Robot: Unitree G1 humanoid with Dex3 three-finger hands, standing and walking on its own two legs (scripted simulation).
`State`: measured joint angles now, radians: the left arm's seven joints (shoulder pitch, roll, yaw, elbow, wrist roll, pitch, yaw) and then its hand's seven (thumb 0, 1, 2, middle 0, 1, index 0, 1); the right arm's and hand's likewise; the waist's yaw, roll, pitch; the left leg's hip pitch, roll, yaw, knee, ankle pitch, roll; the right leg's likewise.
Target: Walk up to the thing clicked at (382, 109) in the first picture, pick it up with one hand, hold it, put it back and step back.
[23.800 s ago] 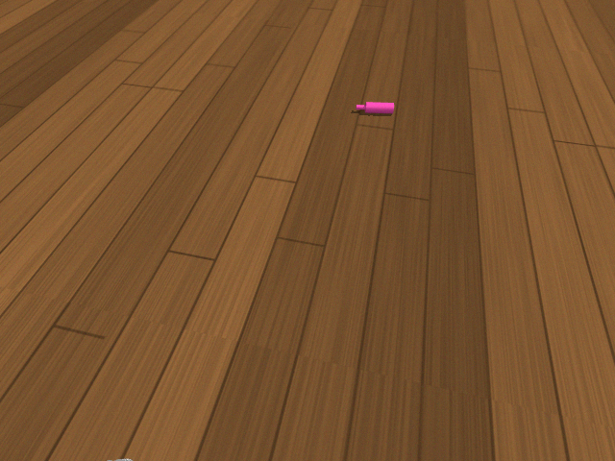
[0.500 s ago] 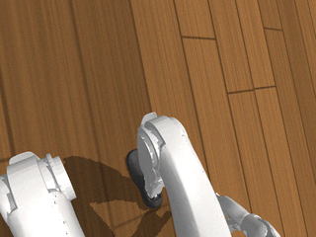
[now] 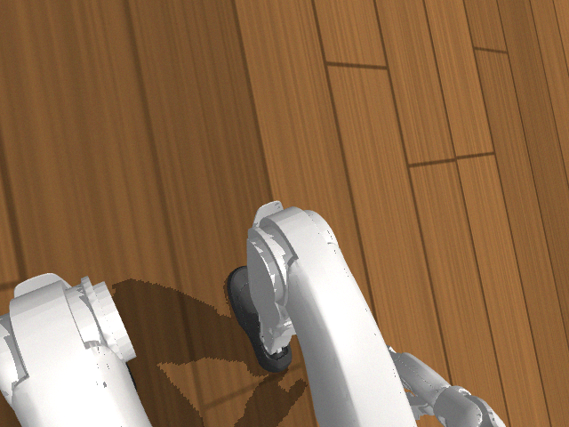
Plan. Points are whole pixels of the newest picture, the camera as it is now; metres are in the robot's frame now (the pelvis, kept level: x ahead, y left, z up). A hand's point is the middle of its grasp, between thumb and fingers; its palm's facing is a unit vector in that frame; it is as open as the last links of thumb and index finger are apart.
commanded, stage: close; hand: left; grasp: from above
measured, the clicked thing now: out of the picture +0.44 +0.35 -0.27
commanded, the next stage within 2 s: settle in 0.66 s
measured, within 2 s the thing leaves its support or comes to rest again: leaves its support in 1.08 s
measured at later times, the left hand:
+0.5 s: hand out of the picture +0.43 +0.32 -0.25, palm faces -0.45 -0.14 -0.88, open 8.7 cm
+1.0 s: hand out of the picture +0.43 +0.32 -0.25, palm faces -0.44 -0.14 -0.88, open 8.7 cm
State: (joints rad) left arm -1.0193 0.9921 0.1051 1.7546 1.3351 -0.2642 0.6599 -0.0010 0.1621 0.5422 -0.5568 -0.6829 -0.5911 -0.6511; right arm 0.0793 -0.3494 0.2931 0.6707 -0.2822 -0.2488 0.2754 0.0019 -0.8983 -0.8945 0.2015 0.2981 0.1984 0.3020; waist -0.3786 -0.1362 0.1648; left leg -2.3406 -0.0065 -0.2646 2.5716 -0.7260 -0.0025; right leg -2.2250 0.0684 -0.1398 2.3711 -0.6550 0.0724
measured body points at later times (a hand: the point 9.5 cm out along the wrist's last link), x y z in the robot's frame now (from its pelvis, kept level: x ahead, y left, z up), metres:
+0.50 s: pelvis +0.00 +0.00 +0.00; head +0.27 +0.14 +0.33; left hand +0.45 +0.33 -0.20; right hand +0.07 -0.25 -0.06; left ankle +0.06 +0.12 -0.27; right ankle +0.12 -0.13 -0.27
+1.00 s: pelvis +0.00 +0.00 +0.00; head +0.27 +0.14 +0.34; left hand +0.45 +0.33 -0.20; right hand +0.07 -0.25 -0.05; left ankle +0.06 +0.12 -0.27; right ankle +0.12 -0.13 -0.27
